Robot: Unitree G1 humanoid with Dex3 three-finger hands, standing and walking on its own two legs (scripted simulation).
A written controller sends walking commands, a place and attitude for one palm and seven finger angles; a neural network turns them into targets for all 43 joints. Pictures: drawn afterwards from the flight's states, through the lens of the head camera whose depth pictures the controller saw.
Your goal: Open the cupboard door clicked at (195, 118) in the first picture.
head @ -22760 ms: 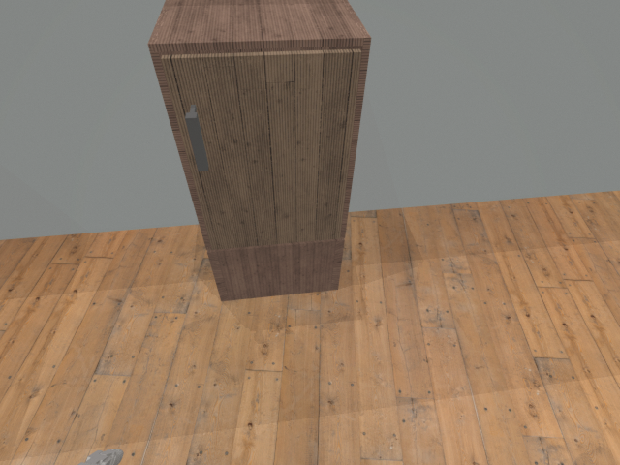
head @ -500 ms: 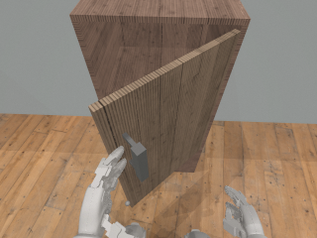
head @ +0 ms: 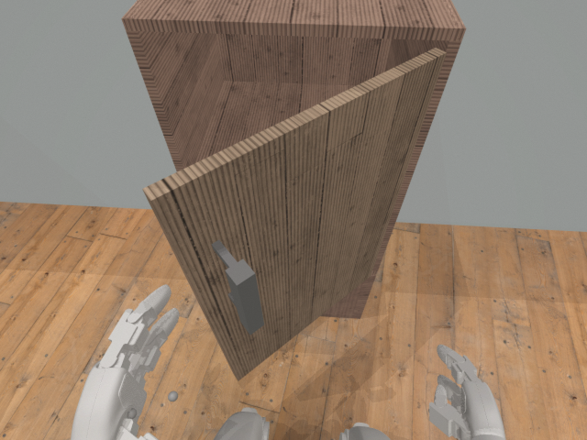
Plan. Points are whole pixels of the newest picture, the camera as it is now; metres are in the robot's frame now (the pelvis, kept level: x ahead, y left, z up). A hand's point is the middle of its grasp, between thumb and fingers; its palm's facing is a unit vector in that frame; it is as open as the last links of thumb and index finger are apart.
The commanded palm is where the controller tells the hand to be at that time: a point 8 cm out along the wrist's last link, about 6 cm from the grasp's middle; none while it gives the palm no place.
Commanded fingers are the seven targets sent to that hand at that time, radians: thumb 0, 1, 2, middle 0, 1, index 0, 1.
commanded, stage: slide the hand sideways off the handle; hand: left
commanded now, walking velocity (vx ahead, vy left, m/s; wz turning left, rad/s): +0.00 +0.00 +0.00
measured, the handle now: (237, 288) +0.29 +0.10 +0.08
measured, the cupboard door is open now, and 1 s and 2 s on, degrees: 42 42 42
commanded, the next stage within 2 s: draw the hand back to the body in 0.04 s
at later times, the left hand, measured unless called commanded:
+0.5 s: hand (128, 380) +0.17 +0.17 +0.12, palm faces -0.01 -1.00 -0.06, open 16.3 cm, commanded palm +0.13 +0.23 +0.14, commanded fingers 0.00 -0.50 0.30 -0.15 -0.30 -0.15 -0.30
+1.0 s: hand (14, 322) +0.19 +0.25 +0.18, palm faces +0.32 -0.86 -0.40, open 13.2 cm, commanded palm +0.15 +0.30 +0.21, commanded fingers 0.00 0.34 0.66 -0.18 -0.30 -0.18 -0.30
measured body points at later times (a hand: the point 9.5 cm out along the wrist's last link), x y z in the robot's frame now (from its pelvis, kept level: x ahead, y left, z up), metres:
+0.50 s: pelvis +0.00 +0.02 +0.02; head +0.01 +0.01 +0.47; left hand +0.16 +0.23 +0.13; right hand +0.19 -0.20 -0.04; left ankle +0.02 +0.13 -0.65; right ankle +0.01 -0.10 -0.65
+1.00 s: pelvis +0.02 +0.03 +0.07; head +0.00 +0.02 +0.52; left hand +0.17 +0.30 +0.21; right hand +0.21 -0.18 +0.00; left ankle +0.02 +0.13 -0.65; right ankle +0.00 -0.10 -0.65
